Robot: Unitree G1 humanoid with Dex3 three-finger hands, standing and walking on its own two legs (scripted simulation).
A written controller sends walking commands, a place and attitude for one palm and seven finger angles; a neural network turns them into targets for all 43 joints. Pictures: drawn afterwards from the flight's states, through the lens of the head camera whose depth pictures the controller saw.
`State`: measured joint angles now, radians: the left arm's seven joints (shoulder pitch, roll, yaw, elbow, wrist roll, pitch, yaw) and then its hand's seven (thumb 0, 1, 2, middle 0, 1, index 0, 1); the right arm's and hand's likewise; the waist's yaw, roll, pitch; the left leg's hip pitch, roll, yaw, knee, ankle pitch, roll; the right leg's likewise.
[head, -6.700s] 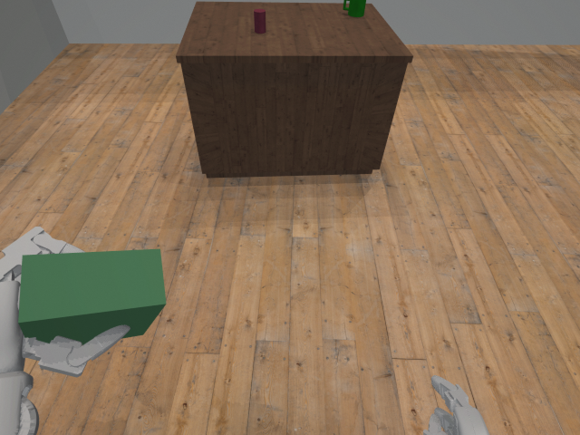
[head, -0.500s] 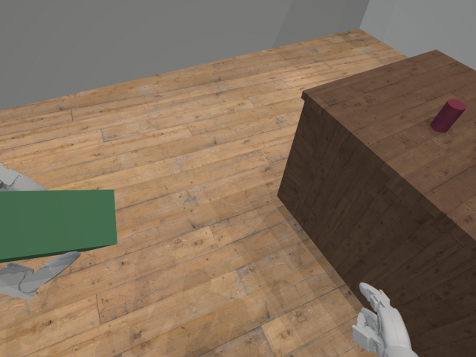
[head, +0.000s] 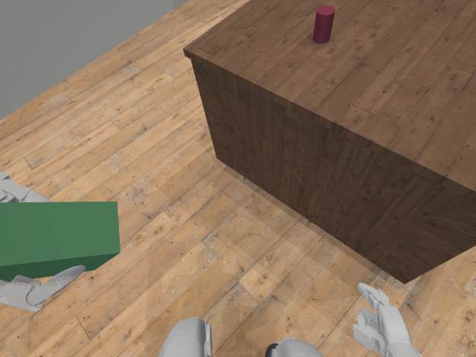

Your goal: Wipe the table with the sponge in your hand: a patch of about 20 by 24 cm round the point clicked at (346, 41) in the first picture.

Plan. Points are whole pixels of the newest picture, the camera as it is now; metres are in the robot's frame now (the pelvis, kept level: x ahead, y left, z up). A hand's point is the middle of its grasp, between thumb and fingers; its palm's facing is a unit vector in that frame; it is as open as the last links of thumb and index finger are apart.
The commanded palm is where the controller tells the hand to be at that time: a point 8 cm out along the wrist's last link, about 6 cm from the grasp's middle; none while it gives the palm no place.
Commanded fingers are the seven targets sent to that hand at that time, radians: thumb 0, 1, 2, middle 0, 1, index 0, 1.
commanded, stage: turn to face it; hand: left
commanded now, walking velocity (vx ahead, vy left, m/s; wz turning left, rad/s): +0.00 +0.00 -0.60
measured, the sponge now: (70, 242) +0.24 +0.20 +0.15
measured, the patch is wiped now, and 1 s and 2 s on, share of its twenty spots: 0.00 0.00 0.00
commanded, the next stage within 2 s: take the last steps up to it in 1.72 s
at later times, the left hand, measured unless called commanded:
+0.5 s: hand (132, 270) +0.20 +0.10 +0.18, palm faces +0.19 -0.87 -0.45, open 9.9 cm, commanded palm +0.14 +0.15 +0.19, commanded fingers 0.00 0.10 1.30 -1.20 -1.60 -1.20 -1.60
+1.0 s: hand out of the picture +0.12 -0.11 +0.19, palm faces -0.16 -0.82 -0.55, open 9.9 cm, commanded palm +0.10 -0.03 +0.19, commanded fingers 0.00 0.10 1.30 -1.20 -1.60 -1.20 -1.60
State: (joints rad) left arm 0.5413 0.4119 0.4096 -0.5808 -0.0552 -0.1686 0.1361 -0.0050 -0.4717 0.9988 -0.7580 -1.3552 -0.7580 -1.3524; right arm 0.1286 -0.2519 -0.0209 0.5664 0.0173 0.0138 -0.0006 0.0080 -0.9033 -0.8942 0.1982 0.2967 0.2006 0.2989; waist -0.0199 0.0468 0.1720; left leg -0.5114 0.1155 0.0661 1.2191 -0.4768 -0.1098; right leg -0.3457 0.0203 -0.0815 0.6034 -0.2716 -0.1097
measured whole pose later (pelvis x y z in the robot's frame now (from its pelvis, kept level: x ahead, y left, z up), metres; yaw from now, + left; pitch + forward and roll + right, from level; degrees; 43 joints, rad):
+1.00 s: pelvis -0.19 -0.18 +0.00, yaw -33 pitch +0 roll +3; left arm 0.55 0.43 0.43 -0.59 -0.07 -0.23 0.13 0.00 -0.47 1.00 -0.76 -1.35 -0.76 -1.35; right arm 0.14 -0.27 -0.05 0.55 0.00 0.06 0.01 0.01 -0.91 -0.89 0.19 0.30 0.20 0.30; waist -0.03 0.00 0.12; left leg -0.46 0.01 0.02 1.05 -0.46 -0.09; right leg -0.41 0.11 0.07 0.49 -0.07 -0.10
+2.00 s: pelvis -0.34 -0.19 +0.00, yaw -59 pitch +0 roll +0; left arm 0.53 0.37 0.39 -0.48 -0.01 -0.20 0.15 0.00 -0.47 1.00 -0.76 -1.35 -0.76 -1.35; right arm 0.24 -0.22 -0.02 0.59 0.01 -0.02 -0.04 0.01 -0.91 -0.90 0.19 0.30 0.20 0.30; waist -0.01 -0.01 -0.02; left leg -0.22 0.04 0.04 0.54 -0.31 0.01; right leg -0.45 0.05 -0.02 0.86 -0.39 0.01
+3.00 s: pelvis -0.22 -0.28 +0.00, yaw -56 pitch +0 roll +2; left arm 0.46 0.32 0.35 -0.40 -0.02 -0.20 0.13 0.00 -0.47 1.00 -0.76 -1.35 -0.77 -1.35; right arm 0.16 -0.23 -0.01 0.67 0.00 -0.02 -0.03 0.01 -0.90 -0.89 0.20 0.30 0.20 0.30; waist 0.01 0.03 0.07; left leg -0.51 0.02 0.05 1.23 -0.37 -0.03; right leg -0.28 -0.07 -0.20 0.58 -0.30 -0.06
